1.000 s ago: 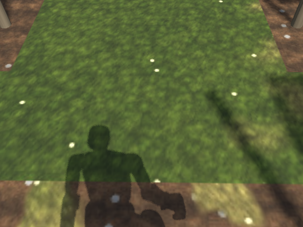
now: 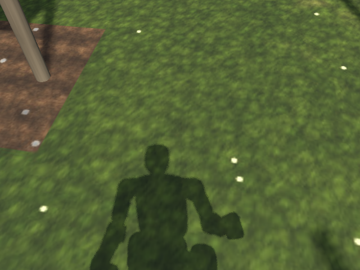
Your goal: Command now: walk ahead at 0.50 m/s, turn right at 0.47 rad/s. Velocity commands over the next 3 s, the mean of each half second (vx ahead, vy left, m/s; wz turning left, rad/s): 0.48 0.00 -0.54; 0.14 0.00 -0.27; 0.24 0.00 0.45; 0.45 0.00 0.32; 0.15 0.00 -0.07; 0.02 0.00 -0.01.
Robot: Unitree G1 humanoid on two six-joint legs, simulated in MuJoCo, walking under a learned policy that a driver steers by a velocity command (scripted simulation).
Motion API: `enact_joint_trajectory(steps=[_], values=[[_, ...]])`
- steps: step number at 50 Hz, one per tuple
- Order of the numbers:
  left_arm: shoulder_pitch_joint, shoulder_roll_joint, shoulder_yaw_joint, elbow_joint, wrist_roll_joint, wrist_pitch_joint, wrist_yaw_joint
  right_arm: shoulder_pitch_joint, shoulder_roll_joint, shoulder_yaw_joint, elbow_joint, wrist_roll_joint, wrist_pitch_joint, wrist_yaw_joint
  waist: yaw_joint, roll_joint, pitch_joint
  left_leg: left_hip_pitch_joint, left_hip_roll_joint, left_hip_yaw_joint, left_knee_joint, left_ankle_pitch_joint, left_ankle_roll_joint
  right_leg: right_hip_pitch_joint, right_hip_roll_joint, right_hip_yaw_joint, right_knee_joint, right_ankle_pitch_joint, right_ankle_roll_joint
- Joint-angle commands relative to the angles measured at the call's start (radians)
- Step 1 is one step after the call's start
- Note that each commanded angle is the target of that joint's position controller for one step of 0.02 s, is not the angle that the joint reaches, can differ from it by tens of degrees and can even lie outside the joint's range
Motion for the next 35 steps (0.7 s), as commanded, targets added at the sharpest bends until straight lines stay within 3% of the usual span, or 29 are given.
enact_joint_trajectory(steps=[1, 5, 7, 9, 10, 11, 12, 13, 14, 15, 16, 17, 19, 22, 24, 27, 30, 33, 35], values=[[0.048, 0.16, 0.039, -0.057, -0.003, -0.01, 0.006, -0.09, -0.066, -0.011, -0.088, 0.006, -0.005, 0.003, 0.01, -0.096, -0.003, -0.024, -0.031, 0.045, -0.113, 0.114, -0.024, 0.001, -0.24, 0.239, -0.103, 0.2, -0.113], [0.099, 0.165, 0.042, -0.062, 0.009, -0.004, 0.014, -0.198, -0.067, -0.003, -0.133, 0.016, -0.014, 0.005, 0.048, -0.108, -0.007, -0.027, -0.064, 0.043, -0.224, 0.127, -0.018, 0.081, -0.248, 0.273, -0.034, 0.298, -0.109], [0.098, 0.175, 0.046, -0.073, 0.018, -0.002, 0.02, -0.218, -0.077, -0.002, -0.151, 0.022, -0.023, 0.005, 0.046, -0.117, -0.013, 0.015, -0.081, 0.036, -0.278, 0.098, -0.006, 0.102, -0.26, 0.301, 0.011, 0.355, -0.1], [0.045, 0.193, 0.052, -0.097, 0.02, -0.001, 0.026, -0.152, -0.103, -0.009, -0.143, 0.026, -0.032, 0.0, -0.001, -0.131, -0.026, 0.156, -0.099, 0.024, -0.355, 0.045, 0.016, 0.066, -0.265, 0.328, 0.061, 0.378, -0.066], [0.014, 0.203, 0.054, -0.109, 0.02, -0.002, 0.024, -0.079, -0.12, -0.016, -0.123, 0.028, -0.037, -0.007, -0.035, -0.132, -0.051, 0.277, -0.12, 0.032, -0.389, 0.013, 0.031, 0.032, -0.252, 0.334, 0.114, 0.421, -0.047], [-0.008, 0.204, 0.054, -0.116, 0.013, -0.008, 0.018, 0.031, -0.143, -0.027, -0.093, 0.025, -0.048, -0.018, -0.093, -0.096, -0.103, 0.443, -0.118, 0.031, -0.458, 0.032, 0.053, -0.009, -0.205, 0.307, 0.239, 0.44, -0.023], [-0.007, 0.159, 0.041, -0.134, -0.001, -0.017, 0.008, 0.162, -0.209, -0.045, -0.08, 0.006, -0.059, -0.035, -0.145, 0.002, -0.217, 0.653, 0.038, -0.112, -0.492, -0.083, 0.1, -0.098, -0.142, 0.235, 0.466, 0.311, 0.005], [0.057, 0.064, 0.019, -0.165, -0.031, -0.017, 0.008, 0.234, -0.288, -0.062, -0.088, -0.018, -0.05, -0.049, -0.133, 0.178, -0.321, 0.9, 0.298, -0.465, -0.556, -0.231, 0.171, -0.369, -0.014, 0.092, 0.731, -0.219, 0.038], [0.112, 0.126, 0.025, -0.17, -0.003, -0.003, 0.015, 0.206, -0.287, -0.071, -0.078, -0.002, -0.033, -0.043, -0.077, 0.243, -0.325, 0.851, 0.368, -0.723, -0.612, -0.329, 0.24, -0.5, -0.038, 0.034, 0.872, -0.387, 0.032], [0.068, 0.155, 0.029, -0.143, 0.019, 0.012, 0.015, 0.141, -0.18, -0.05, -0.097, 0.005, -0.026, -0.036, -0.064, 0.072, -0.181, 0.719, 0.32, -0.596, -0.626, -0.39, 0.227, -0.526, -0.108, 0.04, 0.926, -0.299, 0.031], [0.001, 0.14, 0.026, -0.147, 0.027, 0.015, 0.002, 0.1, -0.119, -0.034, -0.097, 0.013, -0.028, -0.031, -0.065, -0.001, -0.084, 0.602, 0.256, -0.433, -0.651, -0.294, 0.206, -0.51, -0.135, 0.028, 0.899, -0.226, 0.04], [-0.022, 0.123, 0.025, -0.152, 0.03, 0.02, -0.008, 0.087, -0.1, -0.027, -0.092, 0.01, -0.032, -0.03, -0.05, 0.021, -0.047, 0.537, 0.21, -0.31, -0.676, -0.169, 0.179, -0.484, -0.161, 0.019, 0.864, -0.19, 0.049], [-0.031, 0.116, 0.023, -0.159, 0.044, 0.041, -0.025, 0.121, -0.105, -0.028, -0.064, 0.018, -0.048, -0.03, -0.038, 0.068, -0.028, 0.489, 0.161, -0.167, -0.697, 0.019, 0.166, -0.462, -0.181, -0.003, 0.852, -0.154, 0.063], [-0.09, 0.108, 0.021, -0.189, 0.04, 0.056, -0.035, 0.154, -0.118, -0.034, -0.044, 0.033, -0.07, -0.022, -0.026, 0.054, -0.031, 0.515, 0.176, -0.049, -0.682, 0.399, 0.193, -0.51, -0.182, -0.017, 0.847, -0.108, 0.084], [-0.136, 0.099, 0.017, -0.212, 0.04, 0.059, -0.038, 0.166, -0.121, -0.035, -0.033, 0.038, -0.068, -0.024, -0.023, 0.054, -0.032, 0.531, 0.165, 0.048, -0.651, 0.626, 0.194, -0.533, -0.179, -0.042, 0.794, -0.067, 0.099], [-0.219, 0.068, -0.001, -0.246, 0.034, 0.058, -0.049, 0.163, -0.124, -0.036, -0.024, 0.039, -0.051, -0.028, -0.035, 0.082, -0.027, 0.504, 0.118, 0.169, -0.632, 0.651, 0.173, -0.47, -0.17, -0.1, 0.608, 0.053, 0.1], [-0.288, 0.054, -0.012, -0.276, 0.036, 0.057, -0.059, 0.184, -0.146, -0.043, -0.014, 0.043, -0.038, -0.033, -0.058, 0.085, -0.028, 0.512, 0.119, 0.221, -0.589, 0.658, 0.158, -0.375, -0.152, -0.149, 0.426, 0.114, 0.079], [-0.284, 0.086, -0.002, -0.294, 0.047, 0.056, -0.054, 0.205, -0.178, -0.055, -0.006, 0.046, -0.021, -0.042, -0.058, 0.09, -0.053, 0.584, 0.153, 0.225, -0.473, 0.754, 0.143, -0.313, -0.121, -0.173, 0.341, 0.009, 0.039], [-0.182, 0.111, 0.012, -0.273, 0.059, 0.043, -0.041, 0.199, -0.193, -0.061, -0.008, 0.05, -0.004, -0.049, -0.017, 0.063, -0.114, 0.598, 0.145, 0.24, -0.255, 0.771, 0.127, -0.197, -0.074, -0.176, 0.243, -0.017, -0.001]])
